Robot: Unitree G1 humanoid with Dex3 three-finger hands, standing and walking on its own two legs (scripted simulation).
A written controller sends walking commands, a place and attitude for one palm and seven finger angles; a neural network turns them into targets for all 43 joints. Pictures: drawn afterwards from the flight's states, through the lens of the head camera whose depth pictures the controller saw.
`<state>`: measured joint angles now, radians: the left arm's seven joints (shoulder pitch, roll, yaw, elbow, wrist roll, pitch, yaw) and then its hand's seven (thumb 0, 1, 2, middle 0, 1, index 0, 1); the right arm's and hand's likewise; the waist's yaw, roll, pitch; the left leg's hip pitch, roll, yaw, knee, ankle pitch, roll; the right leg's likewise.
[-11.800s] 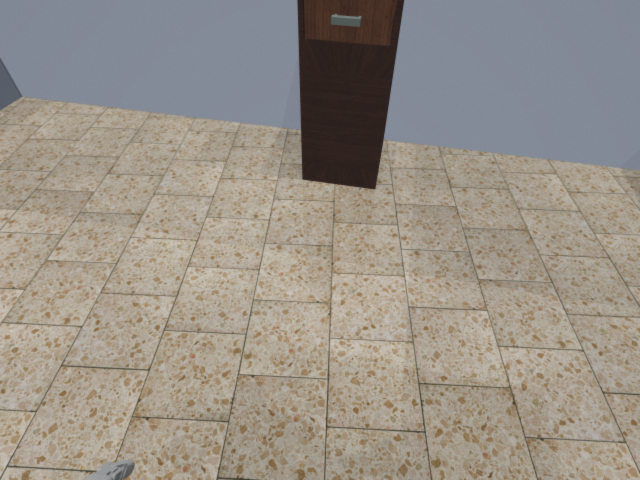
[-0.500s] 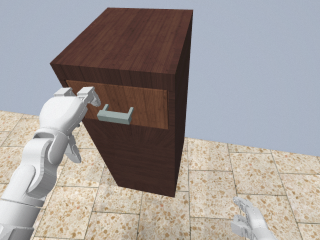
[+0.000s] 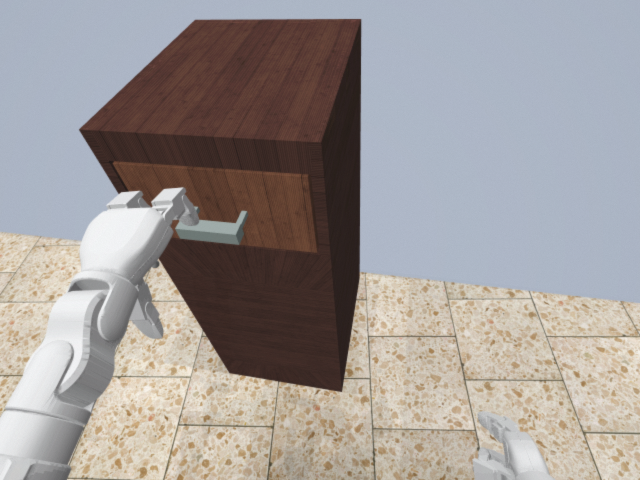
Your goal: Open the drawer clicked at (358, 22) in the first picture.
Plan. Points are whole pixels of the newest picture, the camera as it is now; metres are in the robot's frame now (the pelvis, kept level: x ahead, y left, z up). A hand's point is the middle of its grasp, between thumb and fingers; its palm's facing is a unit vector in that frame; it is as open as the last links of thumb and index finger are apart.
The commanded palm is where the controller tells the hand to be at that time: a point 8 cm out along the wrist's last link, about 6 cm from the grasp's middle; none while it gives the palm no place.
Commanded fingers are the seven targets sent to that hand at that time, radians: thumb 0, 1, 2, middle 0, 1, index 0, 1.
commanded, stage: move the hooked fingers above the handle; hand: left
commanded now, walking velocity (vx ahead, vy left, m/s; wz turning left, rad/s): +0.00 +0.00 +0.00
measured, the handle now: (214, 222) +0.49 +0.25 +0.02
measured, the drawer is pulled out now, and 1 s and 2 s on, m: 0.00 0.00 0.00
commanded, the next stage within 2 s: none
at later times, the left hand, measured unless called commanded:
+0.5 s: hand (191, 254) +0.36 +0.22 +0.09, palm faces -0.03 -0.08 -1.00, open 13.8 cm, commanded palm +0.34 +0.24 +0.16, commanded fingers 0.00 -0.50 0.30 -0.30 -1.20 -0.30 -1.20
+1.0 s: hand (209, 241) +0.40 +0.21 +0.08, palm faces -0.01 -0.08 -1.00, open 13.8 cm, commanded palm +0.39 +0.24 +0.14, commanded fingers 0.00 -0.50 0.30 -0.30 -1.20 -0.30 -1.20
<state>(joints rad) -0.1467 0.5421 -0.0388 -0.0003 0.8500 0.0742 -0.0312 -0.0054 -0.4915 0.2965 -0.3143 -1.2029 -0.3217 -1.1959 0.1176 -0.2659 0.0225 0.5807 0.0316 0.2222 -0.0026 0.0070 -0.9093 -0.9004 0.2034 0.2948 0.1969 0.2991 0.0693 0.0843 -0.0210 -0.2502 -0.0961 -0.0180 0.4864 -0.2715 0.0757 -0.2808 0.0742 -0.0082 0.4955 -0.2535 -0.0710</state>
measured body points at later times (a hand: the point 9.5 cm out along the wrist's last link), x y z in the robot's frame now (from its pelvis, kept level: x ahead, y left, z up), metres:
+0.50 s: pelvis +0.00 +0.00 +0.00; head +0.03 -0.02 +0.44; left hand +0.36 +0.22 +0.14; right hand +0.15 -0.25 -0.13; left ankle -0.02 +0.07 -0.74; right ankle +0.00 -0.07 -0.74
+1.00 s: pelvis +0.02 +0.01 -0.01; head +0.06 +0.00 +0.44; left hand +0.39 +0.21 +0.13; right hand +0.17 -0.23 -0.13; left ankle -0.02 +0.07 -0.74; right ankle +0.00 -0.07 -0.74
